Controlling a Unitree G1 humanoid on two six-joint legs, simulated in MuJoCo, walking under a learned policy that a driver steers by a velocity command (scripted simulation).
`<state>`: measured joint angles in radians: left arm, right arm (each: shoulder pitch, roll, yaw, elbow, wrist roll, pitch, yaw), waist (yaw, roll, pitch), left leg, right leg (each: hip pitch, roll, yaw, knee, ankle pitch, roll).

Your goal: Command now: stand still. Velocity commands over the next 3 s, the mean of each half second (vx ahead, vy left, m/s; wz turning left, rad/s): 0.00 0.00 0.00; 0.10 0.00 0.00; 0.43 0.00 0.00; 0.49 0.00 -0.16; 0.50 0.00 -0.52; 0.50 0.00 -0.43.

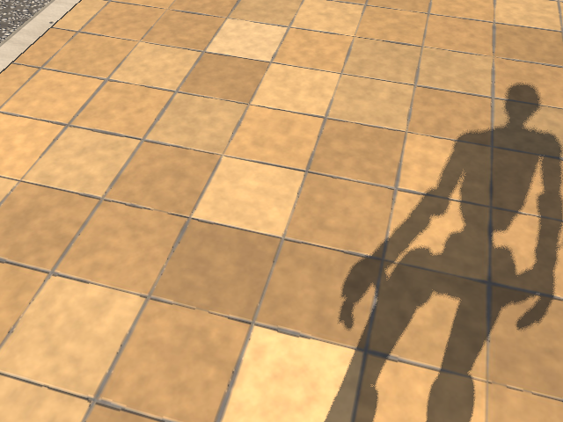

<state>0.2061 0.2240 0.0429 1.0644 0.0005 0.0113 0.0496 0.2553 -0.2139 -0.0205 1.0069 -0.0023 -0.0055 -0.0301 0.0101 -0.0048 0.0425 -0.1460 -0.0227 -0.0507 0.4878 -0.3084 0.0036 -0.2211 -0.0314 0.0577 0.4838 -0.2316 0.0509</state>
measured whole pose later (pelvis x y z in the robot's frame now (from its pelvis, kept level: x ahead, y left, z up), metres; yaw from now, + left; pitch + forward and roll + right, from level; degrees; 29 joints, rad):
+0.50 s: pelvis +0.00 +0.00 +0.00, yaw +0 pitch -1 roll +0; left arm 0.24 0.20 0.02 1.12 0.00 0.01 0.05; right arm 0.30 -0.19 0.00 1.07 0.00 -0.01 -0.04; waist 0.01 0.00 0.04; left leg -0.16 -0.01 -0.04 0.49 -0.31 0.00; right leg -0.24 -0.02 0.06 0.49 -0.23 0.04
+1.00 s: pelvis +0.04 -0.03 -0.01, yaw +0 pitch +0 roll +0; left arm 0.34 0.19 0.03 1.10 -0.03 -0.08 0.01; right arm 0.43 -0.21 -0.03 1.07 0.03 -0.03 -0.03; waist -0.01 0.04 -0.01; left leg -0.17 0.03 -0.06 0.62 -0.43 0.01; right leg -0.25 0.02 -0.03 0.59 -0.34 -0.06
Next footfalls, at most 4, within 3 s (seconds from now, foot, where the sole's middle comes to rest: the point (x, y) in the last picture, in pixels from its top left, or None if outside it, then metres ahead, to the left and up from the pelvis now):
1.44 left None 0.43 0.10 -0.77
2.00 right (349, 333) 0.75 -0.14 -0.77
2.48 left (300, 237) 1.07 -0.02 -0.77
3.00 right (419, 214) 1.17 -0.39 -0.77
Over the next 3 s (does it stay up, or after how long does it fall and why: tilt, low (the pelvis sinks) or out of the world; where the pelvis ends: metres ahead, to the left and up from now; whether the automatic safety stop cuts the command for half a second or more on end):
stays up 1.10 -0.20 -0.01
